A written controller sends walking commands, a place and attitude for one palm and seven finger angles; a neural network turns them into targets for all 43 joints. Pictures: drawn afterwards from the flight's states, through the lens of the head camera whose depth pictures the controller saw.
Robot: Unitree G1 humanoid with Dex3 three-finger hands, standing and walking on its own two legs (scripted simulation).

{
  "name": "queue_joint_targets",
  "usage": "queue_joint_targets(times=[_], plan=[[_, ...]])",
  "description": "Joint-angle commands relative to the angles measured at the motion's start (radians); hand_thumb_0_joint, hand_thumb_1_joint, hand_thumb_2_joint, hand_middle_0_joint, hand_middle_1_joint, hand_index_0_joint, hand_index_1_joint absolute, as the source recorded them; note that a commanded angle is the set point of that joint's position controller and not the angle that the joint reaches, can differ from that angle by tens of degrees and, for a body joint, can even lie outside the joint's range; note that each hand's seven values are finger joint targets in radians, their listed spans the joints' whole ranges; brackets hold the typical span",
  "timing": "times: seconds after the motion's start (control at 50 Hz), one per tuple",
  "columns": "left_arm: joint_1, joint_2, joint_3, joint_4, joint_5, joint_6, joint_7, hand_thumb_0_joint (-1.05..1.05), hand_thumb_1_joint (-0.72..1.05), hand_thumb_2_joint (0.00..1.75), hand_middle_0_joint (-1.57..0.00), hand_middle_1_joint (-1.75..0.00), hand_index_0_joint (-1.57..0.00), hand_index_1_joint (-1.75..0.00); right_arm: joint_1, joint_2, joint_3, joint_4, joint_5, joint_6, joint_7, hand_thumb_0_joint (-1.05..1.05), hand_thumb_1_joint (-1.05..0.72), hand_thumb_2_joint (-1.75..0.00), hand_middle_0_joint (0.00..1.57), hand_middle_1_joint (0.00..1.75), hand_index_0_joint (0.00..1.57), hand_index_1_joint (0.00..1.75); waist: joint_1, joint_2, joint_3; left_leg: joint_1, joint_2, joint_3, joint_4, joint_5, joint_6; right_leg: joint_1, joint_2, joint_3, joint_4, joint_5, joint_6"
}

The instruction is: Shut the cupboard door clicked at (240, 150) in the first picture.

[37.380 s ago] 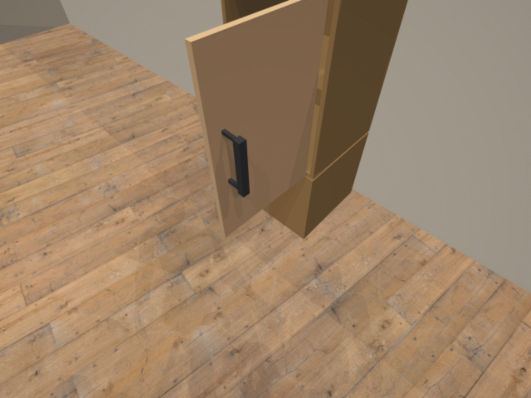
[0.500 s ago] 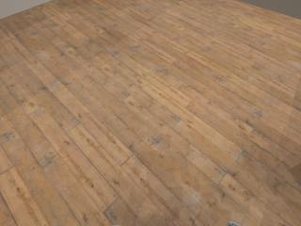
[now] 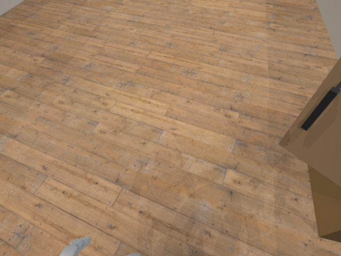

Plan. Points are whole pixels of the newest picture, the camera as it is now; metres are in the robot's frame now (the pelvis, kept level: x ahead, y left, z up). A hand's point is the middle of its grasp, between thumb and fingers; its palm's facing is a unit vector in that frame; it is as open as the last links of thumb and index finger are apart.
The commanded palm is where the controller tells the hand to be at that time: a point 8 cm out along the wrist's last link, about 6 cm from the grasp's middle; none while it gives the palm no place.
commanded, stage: turn to face it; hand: left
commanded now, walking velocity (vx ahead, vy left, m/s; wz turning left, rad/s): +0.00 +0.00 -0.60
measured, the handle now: (321, 107) +0.55 -0.45 -0.03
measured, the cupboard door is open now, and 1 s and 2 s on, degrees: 56 56 56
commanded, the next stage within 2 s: take the last steps up to it in 1.34 s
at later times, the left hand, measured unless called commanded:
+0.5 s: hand (96, 244) +0.17 +0.22 -0.16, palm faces -0.23 -0.95 -0.20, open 7.4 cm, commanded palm none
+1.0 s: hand (142, 214) +0.24 +0.10 -0.13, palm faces -0.54 -0.80 -0.27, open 7.4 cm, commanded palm none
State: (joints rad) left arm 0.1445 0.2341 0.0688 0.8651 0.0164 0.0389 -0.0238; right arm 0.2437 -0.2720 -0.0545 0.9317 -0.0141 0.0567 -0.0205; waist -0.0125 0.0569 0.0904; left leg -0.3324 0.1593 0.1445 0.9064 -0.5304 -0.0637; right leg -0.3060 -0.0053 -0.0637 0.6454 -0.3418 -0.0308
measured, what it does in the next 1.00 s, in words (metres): steps on the spot, turning right: left foot, then right foot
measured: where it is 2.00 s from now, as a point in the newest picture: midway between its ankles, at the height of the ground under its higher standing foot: outside the picture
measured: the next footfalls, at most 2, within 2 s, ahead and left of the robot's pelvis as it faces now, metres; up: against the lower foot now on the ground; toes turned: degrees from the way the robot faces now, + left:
left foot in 0.36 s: +0.11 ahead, +0.13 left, +0.00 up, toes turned -11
right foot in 0.78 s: +0.01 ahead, -0.12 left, +0.00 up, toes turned -34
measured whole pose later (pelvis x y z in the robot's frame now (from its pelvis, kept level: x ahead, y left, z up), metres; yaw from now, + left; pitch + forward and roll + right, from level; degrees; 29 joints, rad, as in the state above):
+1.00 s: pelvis +0.04 -0.01 +0.02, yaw -35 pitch +1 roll +1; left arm 0.17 0.21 0.05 0.89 0.01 0.04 0.00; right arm 0.20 -0.27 -0.05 0.91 -0.01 0.06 -0.01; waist -0.02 0.03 0.07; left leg -0.49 0.09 0.04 1.06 -0.40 -0.09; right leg -0.26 0.01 0.02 0.49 -0.26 -0.03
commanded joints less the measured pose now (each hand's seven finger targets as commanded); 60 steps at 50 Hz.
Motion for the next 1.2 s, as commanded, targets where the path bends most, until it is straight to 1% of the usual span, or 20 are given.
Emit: queue_joint_targets(times=[0.0, 0.08, 0.2, 0.3, 0.32, 0.34, 0.36, 0.38, 0.48, 0.64, 0.72, 0.74, 0.76, 0.78, 0.8, 0.9, 1.04, 1.12, 1.14, 1.18], plan=[[0.069, 0.211, 0.053, -0.044, 0.0, -0.016, 0.04, 0.0, 0.9, 0.9, -0.2, -0.3, -0.2, -0.3, -0.087, -0.083, -0.026, -0.12, -0.001, -0.024, -0.005, 0.0, -0.9, -0.9, 0.2, 0.3, 0.2, 0.3, 0.045, -0.292, -0.092, -0.324, -0.031, -0.161, 0.321, 0.065, -0.011, 0.201, -0.292, 0.421, -0.345, 0.403, -0.16], [0.057, 0.176, 0.036, -0.055, 0.001, -0.031, 0.036, 0.0, 0.9, 0.9, -0.2, -0.3, -0.2, -0.3, -0.049, -0.063, -0.021, -0.097, -0.004, -0.024, 0.005, 0.0, -0.9, -0.9, 0.2, 0.3, 0.2, 0.3, 0.011, -0.202, -0.141, -0.223, -0.059, -0.138, 0.194, 0.155, -0.032, 0.176, -0.212, 0.288, -0.288, 0.544, -0.139], [0.108, 0.196, 0.048, -0.037, 0.01, -0.025, 0.035, 0.0, 0.9, 0.9, -0.2, -0.3, -0.2, -0.3, -0.107, -0.046, -0.015, -0.128, 0.005, -0.032, -0.001, 0.0, -0.9, -0.9, 0.2, 0.3, 0.2, 0.3, 0.043, -0.182, -0.156, -0.179, -0.105, -0.128, -0.034, 0.112, -0.034, 0.217, -0.214, 0.398, -0.257, 0.57, -0.173], [0.027, 0.189, 0.052, -0.049, 0.005, -0.009, 0.032, 0.0, 0.9, 0.9, -0.2, -0.3, -0.2, -0.3, -0.005, -0.053, -0.016, -0.105, 0.013, -0.047, -0.009, 0.0, -0.9, -0.9, 0.2, 0.3, 0.2, 0.3, -0.021, -0.206, -0.143, 0.127, -0.141, -0.123, -0.409, 0.3, -0.015, 0.003, -0.14, 0.422, -0.169, 0.431, -0.086], [0.026, 0.149, 0.044, -0.06, -0.005, -0.003, 0.03, 0.0, 0.9, 0.9, -0.2, -0.3, -0.2, -0.3, 0.04, -0.099, -0.02, -0.094, 0.008, -0.06, -0.014, 0.0, -0.9, -0.9, 0.2, 0.3, 0.2, 0.3, -0.036, -0.09, -0.167, 0.255, -0.057, -0.183, -0.537, 0.348, 0.005, -0.088, -0.063, 0.36, -0.093, 0.289, -0.038], [0.06, 0.087, 0.033, -0.076, -0.015, 0.001, 0.022, 0.0, 0.9, 0.9, -0.2, -0.3, -0.2, -0.3, 0.064, -0.198, -0.036, -0.099, -0.008, -0.068, -0.016, 0.0, -0.9, -0.9, 0.2, 0.3, 0.2, 0.3, -0.033, 0.202, -0.179, 0.346, 0.191, -0.446, -0.614, 0.438, 0.095, -0.246, 0.085, 0.218, 0.113, -0.082, 0.029], [0.046, 0.103, 0.032, -0.086, -0.007, 0.001, 0.019, 0.0, 0.9, 0.9, -0.2, -0.3, -0.2, -0.3, 0.074, -0.226, -0.04, -0.109, -0.014, -0.06, -0.02, 0.0, -0.9, -0.9, 0.2, 0.3, 0.2, 0.3, -0.04, 0.233, -0.165, 0.277, 0.332, -0.529, -0.626, 0.52, 0.196, -0.257, 0.064, 0.125, 0.342, -0.3, 0.051], [0.041, 0.115, 0.038, -0.088, 0.001, 0.0, 0.013, 0.0, 0.9, 0.9, -0.2, -0.3, -0.2, -0.3, 0.047, -0.206, -0.03, -0.129, -0.021, -0.057, -0.02, 0.0, -0.9, -0.9, 0.2, 0.3, 0.2, 0.3, -0.029, 0.119, -0.133, 0.173, 0.321, -0.487, -0.626, 0.499, 0.23, -0.219, 0.02, 0.14, 0.46, -0.267, 0.053], [0.057, 0.094, 0.041, -0.044, 0.003, 0.02, -0.01, 0.0, 0.9, 0.9, -0.2, -0.3, -0.2, -0.3, -0.014, -0.122, -0.007, -0.131, -0.017, -0.068, -0.03, 0.0, -0.9, -0.9, 0.2, 0.3, 0.2, 0.3, 0.013, 0.132, -0.124, 0.252, 0.157, -0.174, -0.553, 0.802, 0.166, -0.264, -0.009, 0.084, 0.552, -0.095, 0.094], [-0.031, 0.063, 0.024, -0.071, 0.001, 0.017, -0.019, 0.0, 0.9, 0.9, -0.2, -0.3, -0.2, -0.3, 0.048, -0.151, -0.034, -0.083, -0.017, -0.057, -0.013, 0.0, -0.9, -0.9, 0.2, 0.3, 0.2, 0.3, -0.031, 0.171, -0.127, 0.282, 0.199, -0.054, -0.497, 0.794, 0.18, -0.142, -0.019, -0.021, 0.2, -0.096, 0.079], [0.058, 0.092, 0.028, -0.047, 0.002, -0.001, -0.015, 0.0, 0.9, 0.9, -0.2, -0.3, -0.2, -0.3, 0.003, -0.174, -0.046, -0.082, -0.009, -0.053, -0.003, 0.0, -0.9, -0.9, 0.2, 0.3, 0.2, 0.3, 0.029, 0.142, -0.153, 0.187, 0.187, 0.008, -0.352, 0.689, 0.107, 0.095, 0.001, -0.046, -0.126, 0.109, 0.039], [0.15, 0.15, 0.04, -0.019, 0.007, -0.012, -0.008, 0.0, 0.9, 0.9, -0.2, -0.3, -0.2, -0.3, -0.009, -0.151, -0.044, -0.09, 0.001, -0.052, 0.003, 0.0, -0.9, -0.9, 0.2, 0.3, 0.2, 0.3, 0.075, 0.003, -0.195, 0.085, 0.132, 0.053, -0.196, 0.561, 0.053, 0.259, -0.061, 0.04, -0.246, 0.255, 0.011], [0.205, 0.272, 0.062, -0.002, 0.017, -0.025, 0.008, 0.0, 0.9, 0.9, -0.2, -0.3, -0.2, -0.3, -0.044, -0.055, -0.02, -0.136, 0.006, -0.048, 0.008, 0.0, -0.9, -0.9, 0.2, 0.3, 0.2, 0.3, 0.107, -0.363, -0.17, -0.216, -0.036, 0.092, 0.04, -0.041, -0.011, 0.39, -0.322, 0.412, -0.318, 0.568, -0.091], [0.232, 0.305, 0.065, 0.006, -0.001, -0.02, 0.023, 0.0, 0.9, 0.9, -0.2, -0.3, -0.2, -0.3, -0.075, -0.081, -0.014, -0.156, 0.002, -0.031, -0.004, 0.0, -0.9, -0.9, 0.2, 0.3, 0.2, 0.3, 0.116, -0.348, -0.174, -0.268, -0.069, -0.052, 0.217, -0.157, -0.012, 0.31, -0.415, 0.505, -0.312, 0.713, -0.189], [0.206, 0.287, 0.06, -0.001, -0.003, -0.017, 0.031, 0.0, 0.9, 0.9, -0.2, -0.3, -0.2, -0.3, -0.072, -0.084, -0.014, -0.155, 0.005, -0.022, -0.004, 0.0, -0.9, -0.9, 0.2, 0.3, 0.2, 0.3, 0.096, -0.234, -0.138, -0.268, -0.044, -0.117, 0.277, -0.085, -0.004, 0.243, -0.408, 0.451, -0.318, 0.592, -0.217], [0.022, 0.173, 0.033, -0.044, 0.002, -0.027, 0.039, 0.0, 0.9, 0.9, -0.2, -0.3, -0.2, -0.3, -0.026, -0.07, -0.017, -0.089, -0.003, -0.023, 0.006, 0.0, -0.9, -0.9, 0.2, 0.3, 0.2, 0.3, 0.004, -0.227, -0.133, -0.211, -0.049, -0.132, 0.213, 0.149, -0.026, 0.149, -0.216, 0.265, -0.302, 0.479, -0.141], [0.078, 0.192, 0.041, -0.023, 0.01, -0.026, 0.034, 0.0, 0.9, 0.9, -0.2, -0.3, -0.2, -0.3, -0.063, -0.042, -0.009, -0.099, 0.001, -0.03, 0.003, 0.0, -0.9, -0.9, 0.2, 0.3, 0.2, 0.3, 0.031, -0.193, -0.14, -0.14, -0.103, -0.108, -0.062, 0.12, -0.026, 0.162, -0.214, 0.347, -0.287, 0.467, -0.171], [0.022, 0.179, 0.043, -0.023, 0.003, -0.015, 0.037, 0.0, 0.9, 0.9, -0.2, -0.3, -0.2, -0.3, 0.045, -0.041, -0.004, -0.065, 0.007, -0.049, -0.008, 0.0, -0.9, -0.9, 0.2, 0.3, 0.2, 0.3, -0.025, -0.201, -0.146, 0.112, -0.127, -0.101, -0.399, 0.302, -0.008, 0.039, -0.173, 0.352, -0.197, 0.402, -0.104], [0.025, 0.141, 0.034, -0.03, -0.004, -0.01, 0.035, 0.0, 0.9, 0.9, -0.2, -0.3, -0.2, -0.3, 0.076, -0.073, -0.007, -0.052, 0.005, -0.06, -0.011, 0.0, -0.9, -0.9, 0.2, 0.3, 0.2, 0.3, -0.032, -0.107, -0.157, 0.237, -0.078, -0.141, -0.515, 0.372, 0.006, -0.055, -0.105, 0.311, -0.131, 0.295, -0.055], [0.063, 0.074, 0.019, -0.046, -0.01, -0.003, 0.027, 0.0, 0.9, 0.9, -0.2, -0.3, -0.2, -0.3, 0.092, -0.204, -0.027, -0.067, -0.016, -0.062, -0.019, 0.0, -0.9, -0.9, 0.2, 0.3, 0.2, 0.3, -0.029, 0.252, -0.143, 0.249, 0.286, -0.501, -0.631, 0.543, 0.187, -0.218, 0.059, 0.104, 0.239, -0.264, 0.039]])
